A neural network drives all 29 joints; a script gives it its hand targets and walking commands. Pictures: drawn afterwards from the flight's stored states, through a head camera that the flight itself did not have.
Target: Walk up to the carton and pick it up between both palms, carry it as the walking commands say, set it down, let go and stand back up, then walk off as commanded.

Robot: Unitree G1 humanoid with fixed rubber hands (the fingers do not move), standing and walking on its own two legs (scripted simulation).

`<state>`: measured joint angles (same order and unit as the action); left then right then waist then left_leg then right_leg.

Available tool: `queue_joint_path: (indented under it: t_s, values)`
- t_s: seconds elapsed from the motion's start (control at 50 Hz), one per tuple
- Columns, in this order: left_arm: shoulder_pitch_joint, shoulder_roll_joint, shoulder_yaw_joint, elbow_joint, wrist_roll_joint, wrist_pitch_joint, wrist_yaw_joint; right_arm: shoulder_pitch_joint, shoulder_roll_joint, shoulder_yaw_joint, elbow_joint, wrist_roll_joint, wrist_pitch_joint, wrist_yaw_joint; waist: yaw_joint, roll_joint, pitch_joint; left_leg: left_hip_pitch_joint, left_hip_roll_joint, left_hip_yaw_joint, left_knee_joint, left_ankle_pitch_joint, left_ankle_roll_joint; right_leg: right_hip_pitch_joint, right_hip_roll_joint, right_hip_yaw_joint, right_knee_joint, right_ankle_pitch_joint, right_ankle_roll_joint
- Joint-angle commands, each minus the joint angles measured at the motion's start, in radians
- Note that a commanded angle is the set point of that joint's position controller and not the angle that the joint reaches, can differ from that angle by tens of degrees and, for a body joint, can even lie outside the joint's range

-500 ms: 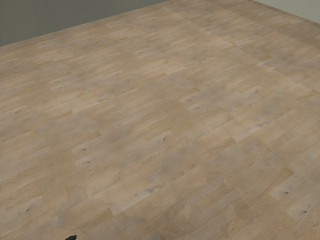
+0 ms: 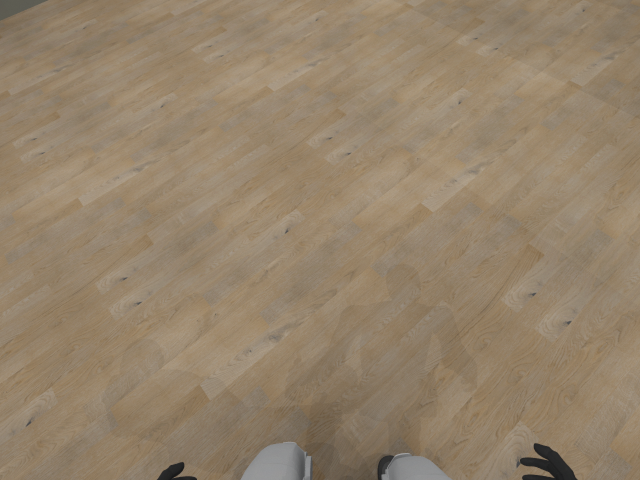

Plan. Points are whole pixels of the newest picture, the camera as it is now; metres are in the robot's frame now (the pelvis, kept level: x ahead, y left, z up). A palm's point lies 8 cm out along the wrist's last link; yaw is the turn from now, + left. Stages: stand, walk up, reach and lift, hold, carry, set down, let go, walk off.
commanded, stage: walk up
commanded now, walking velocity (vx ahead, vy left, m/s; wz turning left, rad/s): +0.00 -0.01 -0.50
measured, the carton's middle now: out of the picture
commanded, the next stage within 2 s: none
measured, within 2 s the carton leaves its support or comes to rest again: neither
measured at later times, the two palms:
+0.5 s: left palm (129, 476) +0.12 +0.30 -0.12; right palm out of the picture -0.02 -0.22 -0.12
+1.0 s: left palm (203, 433) +0.17 +0.21 -0.14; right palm out of the picture -0.06 -0.25 -0.11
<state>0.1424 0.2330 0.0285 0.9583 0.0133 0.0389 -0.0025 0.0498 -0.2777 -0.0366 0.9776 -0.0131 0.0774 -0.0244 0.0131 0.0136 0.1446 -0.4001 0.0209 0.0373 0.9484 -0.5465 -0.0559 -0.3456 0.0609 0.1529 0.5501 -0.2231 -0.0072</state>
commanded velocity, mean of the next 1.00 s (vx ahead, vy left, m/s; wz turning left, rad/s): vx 0.00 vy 0.00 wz -0.50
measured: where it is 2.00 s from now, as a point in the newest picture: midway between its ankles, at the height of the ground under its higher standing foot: outside the picture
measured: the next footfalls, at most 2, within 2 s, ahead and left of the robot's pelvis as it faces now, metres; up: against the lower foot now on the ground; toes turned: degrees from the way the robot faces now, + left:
left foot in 0.18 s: +0.03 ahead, +0.15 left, +0.00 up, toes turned -4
right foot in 0.58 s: -0.05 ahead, -0.10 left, +0.00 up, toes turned -26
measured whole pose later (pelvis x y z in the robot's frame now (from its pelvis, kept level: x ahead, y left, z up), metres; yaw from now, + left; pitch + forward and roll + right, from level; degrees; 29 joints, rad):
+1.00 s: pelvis -0.03 +0.04 +0.00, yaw -29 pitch +0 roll -2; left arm 0.16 0.23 0.06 0.88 0.01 0.05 -0.01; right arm 0.12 -0.26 -0.06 0.83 0.00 0.04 -0.01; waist 0.00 -0.01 0.10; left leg -0.31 0.04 0.04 0.60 -0.30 -0.05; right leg -0.26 0.03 0.04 0.54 -0.27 0.02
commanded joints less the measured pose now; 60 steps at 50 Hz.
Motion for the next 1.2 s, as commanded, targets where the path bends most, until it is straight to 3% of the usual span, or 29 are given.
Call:
queue_joint_path:
  t_s: [0.0,0.06,0.1,0.12,0.14,0.16,0.22,0.32,0.36,0.4,0.44,0.5,0.52,0.54,0.56,0.58,0.62,0.66,0.7,0.84,0.88,0.9,0.92,0.94,0.96,1.0,1.04,1.08,1.18]
  values:
    - [0.067,0.228,0.083,-0.055,-0.015,-0.005,0.034,0.028,-0.085,-0.025,-0.089,-0.014,-0.047,-0.010,0.012,-0.061,-0.334,-0.003,0.006,-0.062,-0.139,0.084,-0.007,0.336,-0.232,0.238,-0.139,0.422,-0.129]
    - [0.117,0.244,0.077,-0.042,-0.020,-0.005,0.033,-0.012,-0.065,-0.022,-0.117,0.000,-0.042,-0.004,0.040,-0.095,-0.337,0.111,-0.022,-0.047,-0.317,0.081,-0.012,0.295,-0.221,0.306,-0.170,0.448,-0.120]
    - [0.006,0.218,0.070,-0.069,-0.018,0.017,0.015,0.128,-0.049,-0.022,-0.091,0.008,-0.049,-0.014,-0.058,-0.136,-0.284,0.395,-0.008,-0.010,-0.587,0.280,0.002,0.010,-0.159,0.226,-0.122,0.279,-0.080]
    - [-0.009,0.168,0.055,-0.103,-0.013,0.018,0.013,0.172,-0.120,-0.038,-0.066,-0.003,-0.054,-0.023,-0.079,0.013,-0.268,0.499,0.138,-0.155,-0.667,0.308,0.045,-0.179,-0.053,0.155,0.025,0.024,-0.032]
    - [-0.001,0.094,0.040,-0.127,-0.008,0.015,0.018,0.197,-0.216,-0.054,-0.056,-0.033,-0.047,-0.028,-0.089,0.350,-0.238,0.486,0.396,-0.365,-0.711,0.409,0.115,-0.359,0.028,-0.007,0.270,-0.281,0.033]
    - [-0.005,0.132,0.056,-0.133,-0.010,0.020,0.017,0.153,-0.221,-0.052,-0.088,-0.036,-0.040,-0.018,-0.057,0.269,-0.215,0.306,0.448,-0.358,-0.710,0.421,0.180,-0.274,-0.033,-0.031,0.451,-0.306,0.061]
    - [0.078,0.156,0.069,-0.096,-0.006,0.031,0.002,0.006,-0.138,-0.037,-0.128,-0.018,-0.042,-0.017,0.010,0.149,-0.103,0.143,0.321,-0.180,-0.731,0.312,0.185,-0.194,-0.062,-0.063,0.593,-0.171,0.075]
    - [0.037,0.146,0.069,-0.091,0.000,0.030,-0.023,0.078,-0.108,-0.026,-0.110,-0.022,-0.068,-0.022,-0.020,0.064,-0.095,0.235,0.296,-0.040,-0.696,0.431,0.165,-0.196,-0.087,-0.135,0.500,-0.166,0.083]
    - [0.020,0.134,0.059,-0.102,0.003,0.034,-0.027,0.066,-0.119,-0.029,-0.105,-0.021,-0.065,-0.012,-0.016,0.134,-0.066,0.239,0.299,-0.004,-0.704,0.374,0.160,-0.173,-0.099,-0.172,0.428,-0.154,0.080]
    - [-0.017,0.086,0.038,-0.134,0.006,0.020,-0.030,0.166,-0.131,-0.038,-0.084,-0.018,-0.074,-0.015,-0.043,0.141,-0.092,0.325,0.318,0.001,-0.631,0.576,0.160,-0.158,-0.108,-0.175,0.271,-0.214,0.058]
    - [-0.014,0.086,0.032,-0.145,-0.008,0.009,-0.030,0.195,-0.162,-0.054,-0.083,-0.021,-0.070,-0.005,-0.065,0.268,-0.148,0.360,0.322,0.032,-0.561,0.733,0.170,-0.062,-0.105,-0.217,0.135,-0.241,0.055]
    - [0.064,0.146,0.050,-0.108,-0.008,-0.021,-0.018,0.202,-0.153,-0.051,-0.096,-0.014,-0.053,0.003,-0.020,0.113,-0.223,0.321,0.266,0.100,-0.366,0.753,0.087,0.183,-0.108,-0.221,-0.170,-0.030,0.013]
    - [0.093,0.220,0.075,-0.099,-0.004,-0.032,-0.017,0.197,-0.119,-0.046,-0.115,-0.003,-0.058,0.012,0.009,-0.063,-0.235,0.160,0.196,0.130,-0.232,0.571,0.035,0.322,-0.217,-0.099,-0.165,0.289,-0.035]
    - [0.152,0.313,0.093,-0.087,0.004,-0.036,-0.010,0.141,-0.059,-0.033,-0.155,0.006,-0.054,0.018,0.048,-0.374,-0.204,-0.120,0.056,0.145,-0.014,-0.004,-0.022,0.416,-0.405,0.178,-0.150,0.697,-0.137]
    - [0.176,0.316,0.098,-0.094,-0.001,-0.030,-0.002,0.101,-0.062,-0.040,-0.165,0.012,-0.038,0.006,0.058,-0.388,-0.179,-0.179,0.068,0.039,0.133,-0.070,-0.018,0.351,-0.465,0.204,-0.168,0.778,-0.204]
    - [0.141,0.282,0.081,-0.090,-0.003,-0.024,0.008,0.082,-0.083,-0.052,-0.160,0.006,-0.034,0.008,0.040,-0.279,-0.179,-0.141,0.072,-0.018,0.147,-0.019,-0.014,0.321,-0.400,0.159,-0.171,0.635,-0.188]
    - [0.076,0.227,0.083,-0.113,0.005,-0.010,0.014,0.065,-0.074,-0.047,-0.187,0.001,-0.037,0.017,0.022,-0.216,-0.173,-0.139,0.097,-0.033,0.106,0.039,-0.056,0.274,-0.334,0.075,-0.165,0.503,-0.154]
    - [0.001,0.211,0.083,-0.143,0.000,-0.003,0.022,0.136,-0.076,-0.047,-0.178,-0.007,-0.033,0.026,-0.011,-0.262,-0.213,-0.101,0.065,-0.019,0.033,0.109,-0.055,0.292,-0.292,0.038,-0.165,0.457,-0.140]
    - [0.057,0.219,0.095,-0.139,-0.005,-0.012,0.023,0.102,-0.068,-0.047,-0.187,-0.007,-0.034,0.020,0.012,-0.153,-0.230,-0.108,0.078,-0.024,-0.022,0.136,-0.048,0.352,-0.307,0.042,-0.146,0.477,-0.150]
    - [0.083,0.223,0.092,-0.140,-0.002,-0.016,0.012,0.085,-0.060,-0.047,-0.214,0.010,-0.045,0.012,0.022,-0.128,-0.225,-0.007,0.029,-0.021,-0.195,0.147,-0.037,0.283,-0.324,0.136,-0.170,0.487,-0.166]
    - [-0.018,0.232,0.086,-0.153,-0.005,0.000,0.008,0.154,-0.048,-0.048,-0.193,0.021,-0.046,0.006,-0.043,-0.137,-0.174,0.156,0.013,0.010,-0.340,0.220,-0.022,0.105,-0.279,0.112,-0.170,0.354,-0.129]
    - [-0.070,0.218,0.081,-0.174,0.000,-0.001,0.005,0.195,-0.059,-0.044,-0.163,0.011,-0.047,0.005,-0.077,-0.092,-0.184,0.267,0.023,-0.004,-0.419,0.265,-0.008,0.002,-0.239,0.085,-0.137,0.242,-0.106]
    - [-0.041,0.178,0.073,-0.183,-0.003,0.000,0.001,0.252,-0.114,-0.046,-0.168,-0.004,-0.057,0.004,-0.106,0.068,-0.194,0.351,0.174,-0.160,-0.658,0.326,0.040,-0.077,-0.149,0.017,0.000,0.127,-0.036]
    - [-0.040,0.099,0.044,-0.222,-0.001,0.001,0.001,0.291,-0.224,-0.074,-0.164,-0.026,-0.057,-0.006,-0.125,0.383,-0.227,0.434,0.431,-0.377,-0.718,0.440,0.124,-0.241,-0.019,-0.123,0.222,-0.270,0.039]
    - [-0.022,0.102,0.056,-0.210,-0.001,0.010,0.006,0.241,-0.196,-0.062,-0.191,-0.023,-0.055,-0.011,-0.086,0.256,-0.189,0.308,0.484,-0.357,-0.693,0.473,0.188,-0.202,-0.052,-0.104,0.424,-0.369,0.050]
    - [0.038,0.106,0.062,-0.182,0.008,0.020,-0.003,0.156,-0.182,-0.061,-0.194,-0.017,-0.051,-0.007,-0.038,0.240,-0.191,0.251,0.442,-0.219,-0.671,0.535,0.210,-0.152,-0.066,-0.101,0.583,-0.319,0.057]
    - [-0.016,0.115,0.061,-0.169,0.012,0.022,-0.021,0.186,-0.139,-0.051,-0.184,-0.010,-0.064,-0.016,-0.032,0.090,-0.156,0.246,0.358,-0.133,-0.663,0.633,0.163,-0.165,-0.077,-0.128,0.556,-0.264,0.053]
    - [0.015,0.115,0.064,-0.145,0.009,0.032,-0.028,0.169,-0.141,-0.041,-0.188,-0.007,-0.079,-0.013,-0.012,0.179,-0.146,0.207,0.347,-0.069,-0.660,0.654,0.141,-0.162,-0.090,-0.132,0.581,-0.181,0.065]
    - [0.058,0.094,0.052,-0.145,0.005,0.033,-0.029,0.184,-0.096,-0.023,-0.175,-0.016,-0.072,-0.016,-0.023,0.158,-0.168,0.330,0.301,0.027,-0.634,0.644,0.130,-0.156,-0.092,-0.198,0.403,-0.174,0.077]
